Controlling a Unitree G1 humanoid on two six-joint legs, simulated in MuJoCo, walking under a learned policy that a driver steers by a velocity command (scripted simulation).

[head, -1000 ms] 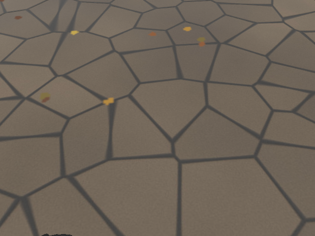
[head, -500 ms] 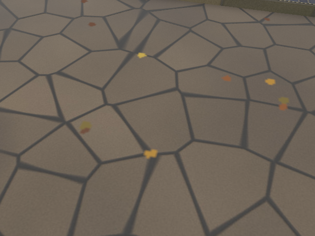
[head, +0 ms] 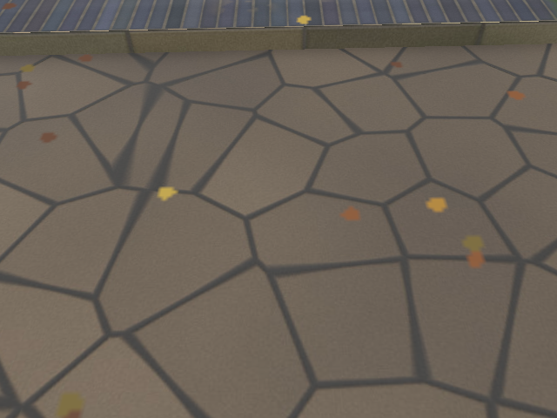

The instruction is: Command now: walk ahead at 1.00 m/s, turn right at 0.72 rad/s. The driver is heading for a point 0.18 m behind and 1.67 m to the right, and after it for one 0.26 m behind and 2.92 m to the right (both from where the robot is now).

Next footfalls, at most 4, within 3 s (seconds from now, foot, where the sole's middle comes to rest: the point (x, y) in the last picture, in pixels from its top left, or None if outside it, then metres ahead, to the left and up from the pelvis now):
0.20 right None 0.38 -0.09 -0.77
0.60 left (293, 314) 0.83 -0.05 -0.77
1.08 right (456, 274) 0.92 -0.53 -0.77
1.48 left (516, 187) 1.26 -0.84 -0.77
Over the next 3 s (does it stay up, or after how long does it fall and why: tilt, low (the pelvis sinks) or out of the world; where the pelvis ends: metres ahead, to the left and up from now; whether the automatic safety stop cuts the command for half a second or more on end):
stays up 0.46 -1.75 -0.01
